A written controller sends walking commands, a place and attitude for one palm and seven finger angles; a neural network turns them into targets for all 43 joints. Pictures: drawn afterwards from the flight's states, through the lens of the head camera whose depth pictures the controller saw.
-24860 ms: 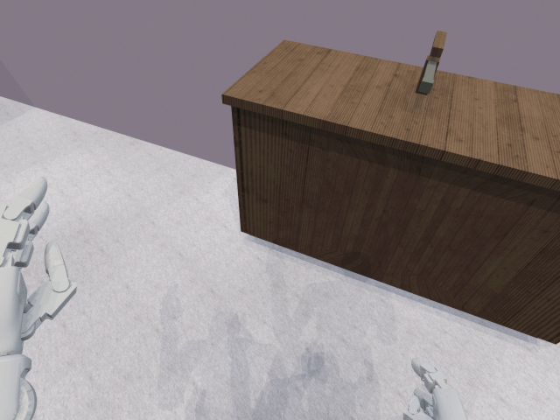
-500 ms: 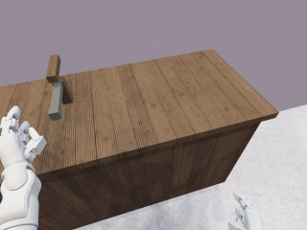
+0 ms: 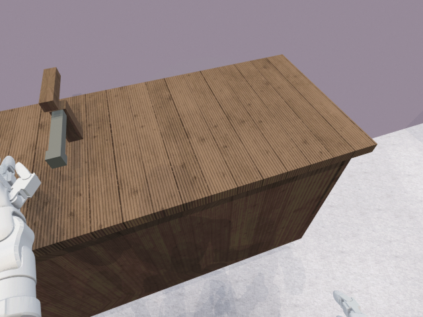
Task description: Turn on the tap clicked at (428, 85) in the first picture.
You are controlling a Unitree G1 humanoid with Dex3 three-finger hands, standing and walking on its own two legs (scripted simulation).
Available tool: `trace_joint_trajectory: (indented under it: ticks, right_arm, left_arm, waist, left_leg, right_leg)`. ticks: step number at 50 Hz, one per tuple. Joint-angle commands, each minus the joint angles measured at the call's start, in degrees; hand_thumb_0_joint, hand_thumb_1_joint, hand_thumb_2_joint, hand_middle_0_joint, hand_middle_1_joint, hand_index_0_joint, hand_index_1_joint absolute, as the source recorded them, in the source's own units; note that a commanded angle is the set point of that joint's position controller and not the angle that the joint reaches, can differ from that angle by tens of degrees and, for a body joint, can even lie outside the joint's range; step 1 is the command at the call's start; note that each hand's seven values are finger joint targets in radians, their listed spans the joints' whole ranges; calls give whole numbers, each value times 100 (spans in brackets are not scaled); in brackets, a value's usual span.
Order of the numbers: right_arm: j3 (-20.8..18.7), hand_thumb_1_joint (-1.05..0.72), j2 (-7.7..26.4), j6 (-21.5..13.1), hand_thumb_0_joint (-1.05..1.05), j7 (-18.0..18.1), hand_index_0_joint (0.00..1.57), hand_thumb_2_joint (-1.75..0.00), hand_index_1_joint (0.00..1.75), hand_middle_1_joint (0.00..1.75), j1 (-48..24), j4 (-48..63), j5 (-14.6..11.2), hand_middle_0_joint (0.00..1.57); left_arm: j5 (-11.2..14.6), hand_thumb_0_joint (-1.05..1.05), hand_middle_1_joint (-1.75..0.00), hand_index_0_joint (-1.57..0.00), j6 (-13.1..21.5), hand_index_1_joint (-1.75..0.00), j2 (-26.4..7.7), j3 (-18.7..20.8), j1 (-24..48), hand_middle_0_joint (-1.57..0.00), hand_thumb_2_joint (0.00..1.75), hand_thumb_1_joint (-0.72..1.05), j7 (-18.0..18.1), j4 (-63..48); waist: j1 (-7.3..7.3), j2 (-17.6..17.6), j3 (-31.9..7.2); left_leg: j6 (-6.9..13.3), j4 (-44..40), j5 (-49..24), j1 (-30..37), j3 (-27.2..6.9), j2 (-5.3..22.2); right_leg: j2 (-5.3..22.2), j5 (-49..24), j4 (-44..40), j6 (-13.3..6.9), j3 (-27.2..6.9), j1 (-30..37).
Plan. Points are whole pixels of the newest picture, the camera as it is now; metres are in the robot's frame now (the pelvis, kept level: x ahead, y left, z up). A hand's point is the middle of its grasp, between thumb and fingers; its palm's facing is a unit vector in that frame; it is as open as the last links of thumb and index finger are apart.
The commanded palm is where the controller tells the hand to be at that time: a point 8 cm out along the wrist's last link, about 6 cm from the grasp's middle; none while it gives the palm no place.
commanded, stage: reach beside the lever's end, fingers flat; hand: left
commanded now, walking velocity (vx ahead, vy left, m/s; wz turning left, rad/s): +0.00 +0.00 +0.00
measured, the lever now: (56, 158) +0.39 +0.33 +0.09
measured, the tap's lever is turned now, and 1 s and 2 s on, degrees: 0 0 18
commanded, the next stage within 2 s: push the lever round in 0.54 s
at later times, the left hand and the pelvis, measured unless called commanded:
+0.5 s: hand (36, 176) +0.35 +0.36 +0.08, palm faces +0.59 -0.80 -0.08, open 7.8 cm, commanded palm +0.29 +0.39 +0.09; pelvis +0.00 +0.02 +0.00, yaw -1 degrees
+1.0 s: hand (44, 174) +0.35 +0.34 +0.09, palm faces +0.59 -0.80 -0.07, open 7.8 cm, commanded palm +0.30 +0.37 +0.09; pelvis +0.01 +0.02 +0.00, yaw -1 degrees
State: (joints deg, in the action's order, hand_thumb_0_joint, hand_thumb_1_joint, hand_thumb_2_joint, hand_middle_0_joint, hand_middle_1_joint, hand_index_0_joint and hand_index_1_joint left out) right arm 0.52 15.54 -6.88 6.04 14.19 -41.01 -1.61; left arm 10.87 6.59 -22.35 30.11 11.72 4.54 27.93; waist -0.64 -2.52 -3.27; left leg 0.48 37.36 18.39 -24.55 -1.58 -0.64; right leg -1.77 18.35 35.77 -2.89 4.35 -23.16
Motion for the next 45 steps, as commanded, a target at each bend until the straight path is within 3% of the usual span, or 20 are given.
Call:
trace_joint_trajectory:
  ticks: [1, 6, 7, 10, 16, 20, 22, 25, 28, 30, 32, 33, 34, 35, 36, 38, 41, 42, 43, 45]
  right_arm:
    - [-278, -90, 847, -213, 0, 46, 20, -90, 30, 30, -166, 705, -13, 20]
    - [-289, -90, 857, -177, 0, 31, 20, -90, 30, 30, 11, 647, 51, 20]
    - [-307, -90, 874, -159, 0, 23, 20, -90, 30, 30, 56, 609, 56, 20]
    - [-325, -90, 872, -119, 0, -11, 20, -90, 30, 30, 130, 641, 57, 20]
    - [-326, -90, 894, -38, 0, -45, 20, -90, 30, 30, 158, 742, 10, 20]
    - [-355, -90, 892, 24, 0, -95, 20, -90, 30, 30, 171, 847, 42, 20]
    - [-350, -90, 888, 51, 0, -105, 20, -90, 30, 30, 159, 812, 52, 20]
    - [-349, -90, 852, 49, 0, -119, 20, -90, 30, 30, 117, 837, 71, 20]
    - [-337, -90, 854, 68, 0, -80, 20, -90, 30, 30, 115, 767, 69, 20]
    - [-330, -90, 841, 34, 0, -59, 20, -90, 30, 30, 64, 754, 66, 20]
    - [-318, -90, 847, 8, 0, -24, 20, -90, 30, 30, 45, 731, 54, 20]
    - [-319, -90, 873, 8, 0, -4, 20, -90, 30, 30, 88, 681, 46, 20]
    - [-319, -90, 864, 1, 0, 7, 20, -90, 30, 30, 60, 708, 39, 20]
    - [-323, -90, 875, -6, 0, 15, 20, -90, 30, 30, 59, 711, 28, 20]
    - [-314, -90, 870, -19, 0, 18, 20, -90, 30, 30, 24, 726, 15, 20]
    - [-310, -90, 859, -11, 0, 11, 20, -90, 30, 30, 32, 749, 12, 20]
    - [-313, -90, 848, 3, 0, -36, 20, -90, 30, 30, 26, 818, 43, 20]
    - [-320, -90, 849, 32, 0, -48, 20, -90, 30, 30, 28, 819, 47, 20]
    - [-302, -90, 817, 42, 0, -69, 20, -90, 30, 30, 11, 865, 65, 20]
    - [-312, -90, 771, 36, 0, -133, 20, -90, 30, 30, -21, 885, 83, 20]
  left_arm:
    - [22, 0, -15, -15, 423, -15, -1939, 491, 1698, -15, 90, 90, -48, -839]
    - [-144, 0, -15, -15, 790, -15, -2068, 384, 2440, -15, 90, 90, -41, -764]
    - [-185, 0, -15, -15, 853, -15, -2227, 525, 2425, -15, 90, 90, -41, -669]
    - [-156, 0, -15, -15, 921, -15, -2131, 445, 2242, -15, 90, 90, -149, -561]
    - [-32, 0, -15, -15, 736, -15, -1940, 372, 1889, -15, 90, 90, -238, -392]
    - [-42, 0, -15, -15, 736, -15, -2060, 647, 1393, -15, 90, 90, -78, -563]
    - [-89, 0, -15, -15, 798, -15, -2153, 748, 1509, -15, 90, 90, 1, -616]
    - [-133, 0, -15, -15, 919, -15, -2049, 614, 1688, -15, 90, 90, 38, -914]
    - [-179, 0, -15, -15, 973, -15, -2111, 583, 1966, -15, 90, 90, -7, -935]
    - [-152, 0, -15, -15, 1010, -15, -1870, 308, 2150, -15, 90, 90, -83, -1077]
    - [-132, 0, -15, -15, 965, -15, -1596, 46, 2258, -15, 90, 90, -144, -1038]
    - [-123, 0, -15, -15, 926, -15, -1707, 109, 2295, -15, 90, 90, -154, -871]
    - [-89, 0, -15, -15, 881, -15, -1539, -21, 2209, -15, 90, 90, -176, -842]
    - [-57, 0, -15, -15, 824, -15, -1485, -42, 2118, -15, 90, 90, -182, -780]
    - [-32, 0, -15, -15, 769, -15, -1389, -128, 2094, -15, 90, 90, -192, -753]
    - [-65, 0, -15, -15, 677, -15, -1418, -82, 2027, -15, 90, 90, -99, -803]
    - [-74, 0, -15, -15, 588, -15, -1507, 103, 1756, -15, 90, 90, 85, -883]
    - [-117, 0, -15, -15, 583, -15, -1788, 422, 1532, -15, 90, 90, 191, -832]
    - [-156, 0, -15, -15, 638, -15, -1694, 276, 1769, -15, 90, 90, 260, -1154]
    - [-186, 0, -15, -15, 675, -15, -1546, 237, 1588, -15, 90, 90, 376, -1266]
  waist:
    - [-4, 49, -1116]
    - [-134, -288, -1418]
    - [-116, -355, -1492]
    - [-67, -365, -1764]
    - [-1, -280, -1546]
    - [132, -97, -1596]
    - [95, -77, -1483]
    - [43, -454, -1523]
    - [-70, -527, -1449]
    - [-121, -655, -1475]
    - [-202, -623, -1432]
    - [-202, -426, -1405]
    - [-183, -439, -1405]
    - [-184, -208, -1404]
    - [-152, -269, -1391]
    - [-80, -368, -1535]
    - [45, -162, -1620]
    - [147, -118, -1638]
    - [94, -233, -1785]
    - [118, -342, -1717]
  left_leg:
    - [168, -357, -1214, 210, -123, -47]
    - [170, -254, -1174, 323, -163, -46]
    - [179, -199, -1255, 332, -156, -31]
    - [158, -165, -1425, 386, -162, -30]
    - [130, -255, -1487, 294, -218, -1]
    - [130, -243, -1793, 242, -208, 13]
    - [140, -231, -1749, 198, -209, 27]
    - [103, -233, -1703, 336, -220, 34]
    - [100, -220, -1592, 383, -259, 60]
    - [68, -243, -1486, 534, -303, 69]
    - [68, -247, -1401, 638, -349, 93]
    - [47, -281, -1290, 583, -410, 96]
    - [43, -294, -1263, 571, -396, 79]
    - [51, -302, -1237, 542, -411, 80]
    - [27, -331, -1204, 539, -417, 75]
    - [11, -322, -1402, 586, -399, 67]
    - [-19, -313, -1715, 536, -380, 61]
    - [-2, -290, -1848, 458, -356, 65]
    - [-20, -259, -2082, 560, -344, 59]
    - [-44, -234, -2192, 608, -300, 83]
  right_leg:
    - [145, -1513, -463, 204, -310, 579]
    - [115, -1346, -332, 177, -333, 384]
    - [114, -1411, -315, 171, -352, 383]
    - [97, -1551, -241, 158, -338, 494]
    - [74, -1496, -290, 153, -268, 451]
    - [63, -1733, -243, 163, -256, 622]
    - [66, -1690, -242, 165, -261, 562]
    - [46, -1514, -211, 137, -275, 430]
    - [38, -1345, -215, 124, -275, 258]
    - [29, -1186, -233, 104, -265, 146]
    - [35, -1053, -269, 109, -244, -22]
    - [22, -978, -266, 106, -225, -35]
    - [27, -977, -276, 104, -228, -8]
    - [27, -995, -291, 111, -207, 24]
    - [39, -970, -301, 112, -203, 24]
    - [58, -1100, -276, 109, -210, 137]
    - [57, -1348, -257, 113, -180, 353]
    - [58, -1456, -247, 112, -193, 485]
    - [71, -1629, -195, 119, -198, 536]
    - [56, -1671, -199, 121, -198, 513]
